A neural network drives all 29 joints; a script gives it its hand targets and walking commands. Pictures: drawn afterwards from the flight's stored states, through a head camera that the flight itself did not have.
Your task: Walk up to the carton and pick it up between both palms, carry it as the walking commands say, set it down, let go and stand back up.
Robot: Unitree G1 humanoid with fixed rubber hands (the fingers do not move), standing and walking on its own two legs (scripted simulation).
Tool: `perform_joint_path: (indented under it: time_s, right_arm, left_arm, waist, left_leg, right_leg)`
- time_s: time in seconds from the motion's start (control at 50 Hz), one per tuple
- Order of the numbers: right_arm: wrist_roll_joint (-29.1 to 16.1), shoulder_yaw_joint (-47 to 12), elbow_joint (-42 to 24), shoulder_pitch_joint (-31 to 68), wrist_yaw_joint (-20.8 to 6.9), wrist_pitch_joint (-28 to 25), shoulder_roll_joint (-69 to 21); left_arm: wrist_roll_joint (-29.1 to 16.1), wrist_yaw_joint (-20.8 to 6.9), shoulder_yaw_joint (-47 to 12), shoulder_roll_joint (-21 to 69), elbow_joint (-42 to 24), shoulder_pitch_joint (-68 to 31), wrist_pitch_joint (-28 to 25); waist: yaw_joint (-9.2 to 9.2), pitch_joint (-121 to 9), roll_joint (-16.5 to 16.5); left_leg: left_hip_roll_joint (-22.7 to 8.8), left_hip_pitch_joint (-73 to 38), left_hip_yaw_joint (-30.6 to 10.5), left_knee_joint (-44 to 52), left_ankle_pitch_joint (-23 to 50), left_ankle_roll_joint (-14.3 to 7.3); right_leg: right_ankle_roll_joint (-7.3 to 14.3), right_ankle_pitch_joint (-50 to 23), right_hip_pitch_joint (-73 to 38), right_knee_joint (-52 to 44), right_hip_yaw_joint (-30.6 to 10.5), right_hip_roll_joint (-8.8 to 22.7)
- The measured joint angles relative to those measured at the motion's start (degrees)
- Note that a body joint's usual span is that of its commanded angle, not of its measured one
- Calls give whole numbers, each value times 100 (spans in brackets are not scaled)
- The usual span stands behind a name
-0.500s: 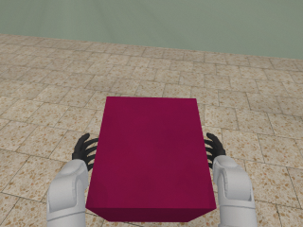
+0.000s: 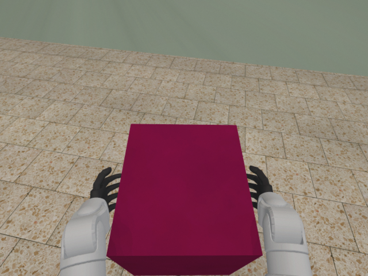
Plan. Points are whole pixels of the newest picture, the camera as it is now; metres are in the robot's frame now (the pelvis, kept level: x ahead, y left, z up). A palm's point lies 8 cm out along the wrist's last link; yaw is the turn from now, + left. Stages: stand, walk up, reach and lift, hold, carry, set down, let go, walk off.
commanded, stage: carry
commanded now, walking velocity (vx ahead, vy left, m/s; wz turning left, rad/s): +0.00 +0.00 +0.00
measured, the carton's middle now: (182, 203) +0.31 +0.00 -0.05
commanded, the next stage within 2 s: none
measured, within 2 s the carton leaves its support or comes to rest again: neither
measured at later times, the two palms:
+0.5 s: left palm (102, 200) +0.27 +0.17 +0.06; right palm (265, 198) +0.27 -0.18 +0.05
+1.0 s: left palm (99, 206) +0.25 +0.17 +0.05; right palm (262, 204) +0.26 -0.17 +0.04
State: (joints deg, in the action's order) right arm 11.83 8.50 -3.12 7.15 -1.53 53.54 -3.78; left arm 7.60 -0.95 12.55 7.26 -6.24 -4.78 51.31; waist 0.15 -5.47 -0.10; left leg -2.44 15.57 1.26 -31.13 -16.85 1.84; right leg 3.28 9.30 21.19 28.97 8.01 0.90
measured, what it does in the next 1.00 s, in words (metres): stands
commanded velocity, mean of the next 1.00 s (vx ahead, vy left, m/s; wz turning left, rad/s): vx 0.00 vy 0.00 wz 0.00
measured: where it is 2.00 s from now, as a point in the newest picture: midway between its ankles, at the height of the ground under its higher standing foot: outside the picture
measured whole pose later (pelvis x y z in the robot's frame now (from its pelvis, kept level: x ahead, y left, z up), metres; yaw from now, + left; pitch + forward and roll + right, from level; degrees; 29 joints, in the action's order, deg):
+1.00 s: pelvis -0.01 +0.00 +0.00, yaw -1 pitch +0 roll +1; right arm 14.1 9.4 2.7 6.7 -2.4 44.7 -5.0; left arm 9.6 -1.7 12.7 7.3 -1.8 -4.4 44.5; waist -0.3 -5.2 -0.2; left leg -2.4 14.8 2.4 -31.4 -16.7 1.5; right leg 3.1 8.8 20.9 29.3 6.9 0.9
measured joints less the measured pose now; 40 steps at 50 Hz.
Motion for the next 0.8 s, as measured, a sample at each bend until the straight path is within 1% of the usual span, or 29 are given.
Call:
perform_joint_path:
  time_s: [0.02, 0.04, 0.06, 0.08, 0.12, 0.16, 0.2, 0.24, 0.34, 0.38, 0.4, 0.46, 0.52, 0.54, 0.64, 0.74, 0.8]
  right_arm:
    - [-85, -48, -183, -16, 29, 59, 40]
    - [-79, -13, -187, 27, 7, 24, 15]
    - [23, 95, 31, 101, -51, -139, -59]
    - [38, 86, 33, 92, -45, -189, -60]
    - [-45, 3, -205, 0, 6, -116, -28]
    - [-20, 24, -233, -57, 10, -136, -70]
    - [117, 106, -25, -38, -25, -279, -163]
    - [152, 139, 62, -43, -33, -369, -186]
    - [188, 133, 236, -95, -43, -516, -161]
    - [54, 66, 41, -152, -16, -429, -85]
    - [72, 80, 71, -123, -25, -454, -94]
    - [220, 133, 432, -16, -70, -675, -128]
    - [-2, -37, 40, -81, 7, -465, -2]
    - [-9, 5, 66, -28, 6, -474, -24]
    - [175, 143, 470, -28, -46, -702, -95]
    - [114, 10, 450, -1, -41, -597, 1]
    - [142, 49, 541, 67, -52, -665, -17]
  left_arm:
    - [-84, 30, -21, -1, -186, 37, 46]
    - [-59, 13, -30, 0, -227, 32, 11]
    - [45, -32, -6, 3, -31, -34, -128]
    - [43, 6, -8, 3, -6, -52, -162]
    - [-60, 30, -30, 0, -236, 23, -71]
    - [-65, 17, -30, -1, -227, 31, -70]
    - [38, -52, 19, 2, 16, -27, -195]
    - [59, -75, 43, 4, 138, -51, -281]
    - [136, -95, -1, 0, 349, 2, -469]
    - [11, -42, -41, 0, 136, 56, -357]
    - [44, -46, -53, 0, 157, 47, -391]
    - [212, -97, 10, 2, 471, -30, -601]
    - [17, -32, -38, -1, 47, 69, -400]
    - [39, -23, -43, 0, 36, 38, -401]
    - [201, -51, -21, 6, 520, -68, -592]
    - [171, -35, -30, 1, 397, 21, -506]
    - [231, -37, -11, 3, 433, -64, -519]
  waist:
    - [-12, 65, 1]
    - [-28, 90, 0]
    - [-41, 59, -5]
    - [-48, 55, -16]
    - [-79, 57, -33]
    - [-86, 10, -26]
    - [-95, -41, 1]
    - [-97, -44, 6]
    - [-65, -30, -22]
    - [-43, 52, -34]
    - [-46, 72, -42]
    - [-19, 32, -70]
    - [2, 95, -57]
    - [9, 104, -46]
    - [7, -78, -57]
    - [40, -70, -66]
    - [41, -37, -28]
  left_leg:
    - [11, -2, 3, -2, 2, -7]
    - [21, -4, 16, 7, 7, -15]
    - [29, -2, 23, 20, 12, -20]
    - [39, 1, 17, 18, 10, -25]
    - [46, -5, 31, 22, -6, -35]
    - [55, -28, 19, 56, -8, -39]
    - [57, -69, 16, 74, -15, -30]
    - [56, -91, 23, 36, -47, -21]
    - [67, -161, 43, 35, -72, -26]
    - [61, -173, 27, 14, -68, -19]
    - [54, -182, 39, 6, -70, -14]
    - [25, -184, 57, -22, -81, 0]
    - [10, -159, 68, -33, -71, 9]
    - [9, -152, 74, -19, -54, 15]
    - [-30, -123, 35, -45, -57, 30]
    - [-47, -106, 48, -61, -53, 29]
    - [-32, -66, 39, -47, -15, 12]
  right_leg:
    - [-8, 2, 2, 11, -4, 12]
    - [-14, 0, 11, 17, -18, 20]
    - [-20, 0, 21, 18, -26, 27]
    - [-26, 11, 24, 29, -21, 38]
    - [-33, 34, 33, 45, -36, 44]
    - [-42, 57, 16, 40, -25, 54]
    - [-45, 85, -10, 57, -22, 57]
    - [-39, 126, -16, 120, -30, 60]
    - [-37, 179, -48, 186, -52, 72]
    - [-31, 178, -73, 195, -36, 69]
    - [-29, 175, -74, 203, -47, 62]
    - [-16, 159, -82, 194, -61, 31]
    - [2, 137, -58, 188, -70, 15]
    - [7, 119, -47, 179, -75, 13]
    - [30, 97, -66, 125, -32, -25]
    - [24, 47, -81, 62, -42, -45]
    - [11, -9, -59, 21, -33, -30]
